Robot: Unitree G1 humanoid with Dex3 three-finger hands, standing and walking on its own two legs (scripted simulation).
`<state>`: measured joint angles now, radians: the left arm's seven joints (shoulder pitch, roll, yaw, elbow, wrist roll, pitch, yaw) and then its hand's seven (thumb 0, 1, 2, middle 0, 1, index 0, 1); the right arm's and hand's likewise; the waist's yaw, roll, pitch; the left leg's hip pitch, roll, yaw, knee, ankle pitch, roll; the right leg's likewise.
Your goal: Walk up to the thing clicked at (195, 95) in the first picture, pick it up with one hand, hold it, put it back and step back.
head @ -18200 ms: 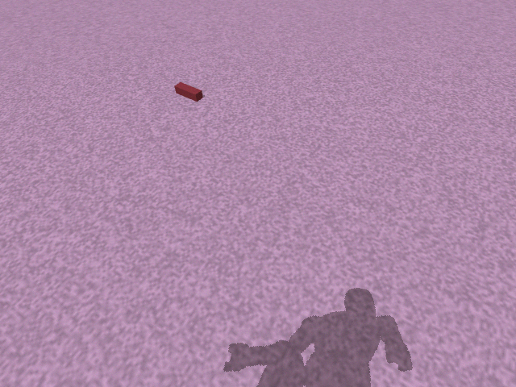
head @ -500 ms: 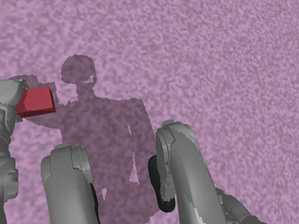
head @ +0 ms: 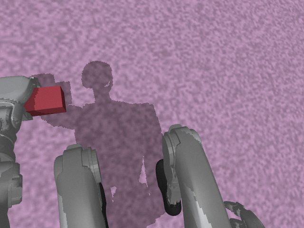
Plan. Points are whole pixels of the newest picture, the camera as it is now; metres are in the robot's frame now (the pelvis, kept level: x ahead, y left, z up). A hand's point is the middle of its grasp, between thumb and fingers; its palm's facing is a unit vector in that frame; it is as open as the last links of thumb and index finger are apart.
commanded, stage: lift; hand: left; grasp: from above
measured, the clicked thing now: (23, 103) +0.46 +0.30 -0.18
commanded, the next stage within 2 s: hold in 1.52 s
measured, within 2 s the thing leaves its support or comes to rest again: neither
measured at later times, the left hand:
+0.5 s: hand out of the picture +0.39 +0.30 -0.02, palm faces -0.46 -0.06 -0.89, open 9.4 cm
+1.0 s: hand out of the picture +0.34 +0.27 +0.19, palm faces -0.47 -0.10 -0.88, open 9.4 cm
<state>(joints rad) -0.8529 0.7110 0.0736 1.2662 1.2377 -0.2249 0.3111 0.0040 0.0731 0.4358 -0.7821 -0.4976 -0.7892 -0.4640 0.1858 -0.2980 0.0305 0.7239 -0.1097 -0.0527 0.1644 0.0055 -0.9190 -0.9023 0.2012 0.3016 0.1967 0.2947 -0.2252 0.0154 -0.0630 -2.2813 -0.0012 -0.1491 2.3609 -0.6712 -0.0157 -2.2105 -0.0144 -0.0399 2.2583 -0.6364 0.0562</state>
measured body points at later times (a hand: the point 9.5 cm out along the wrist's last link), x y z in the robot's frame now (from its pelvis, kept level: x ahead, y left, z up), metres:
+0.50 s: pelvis +0.00 +0.01 +0.10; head +0.19 +0.06 +0.50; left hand +0.41 +0.30 +0.03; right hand +0.12 -0.27 -0.02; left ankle +0.08 +0.13 -0.31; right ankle +0.11 -0.14 -0.31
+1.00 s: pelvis +0.02 +0.00 +0.28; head +0.12 +0.02 +0.71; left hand +0.36 +0.27 +0.24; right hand +0.16 -0.25 +0.16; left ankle +0.08 +0.13 -0.31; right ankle +0.11 -0.14 -0.31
